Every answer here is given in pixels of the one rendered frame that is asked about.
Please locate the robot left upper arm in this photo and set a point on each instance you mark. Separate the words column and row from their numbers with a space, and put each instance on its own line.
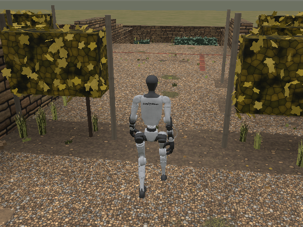
column 136, row 100

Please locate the robot right forearm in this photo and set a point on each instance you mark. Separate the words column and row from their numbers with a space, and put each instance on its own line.
column 170, row 131

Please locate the humanoid robot head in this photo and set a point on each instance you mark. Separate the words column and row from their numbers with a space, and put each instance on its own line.
column 151, row 82

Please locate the robot left hand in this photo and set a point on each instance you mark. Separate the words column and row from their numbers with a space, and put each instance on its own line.
column 132, row 132

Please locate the right robot thigh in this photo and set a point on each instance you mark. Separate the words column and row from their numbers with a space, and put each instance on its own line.
column 162, row 138

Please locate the robot right upper arm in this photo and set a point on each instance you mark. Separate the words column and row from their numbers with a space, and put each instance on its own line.
column 167, row 108

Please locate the robot left forearm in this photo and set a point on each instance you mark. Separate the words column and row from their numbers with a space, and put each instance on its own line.
column 132, row 124

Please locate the robot right hand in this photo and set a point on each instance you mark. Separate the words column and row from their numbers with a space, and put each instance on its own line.
column 170, row 149

